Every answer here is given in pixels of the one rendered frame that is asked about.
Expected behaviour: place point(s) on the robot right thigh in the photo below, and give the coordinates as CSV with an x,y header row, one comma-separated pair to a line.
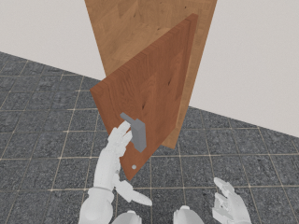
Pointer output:
x,y
186,216

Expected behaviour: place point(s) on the robot left forearm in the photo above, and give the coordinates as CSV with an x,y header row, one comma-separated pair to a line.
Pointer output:
x,y
97,209

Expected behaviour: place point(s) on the robot thigh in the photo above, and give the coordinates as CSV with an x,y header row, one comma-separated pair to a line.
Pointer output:
x,y
128,218
186,216

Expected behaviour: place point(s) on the cupboard door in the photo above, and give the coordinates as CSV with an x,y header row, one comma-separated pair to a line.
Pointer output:
x,y
148,87

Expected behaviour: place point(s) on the robot left thigh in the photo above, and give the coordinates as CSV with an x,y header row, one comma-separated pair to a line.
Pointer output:
x,y
128,218

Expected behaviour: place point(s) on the handle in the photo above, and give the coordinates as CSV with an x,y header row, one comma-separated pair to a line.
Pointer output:
x,y
138,130

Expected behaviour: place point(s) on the right robot hand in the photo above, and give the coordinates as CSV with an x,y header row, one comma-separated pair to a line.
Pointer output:
x,y
231,210

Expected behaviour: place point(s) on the left robot hand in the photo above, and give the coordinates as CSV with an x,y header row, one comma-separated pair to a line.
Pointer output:
x,y
109,162

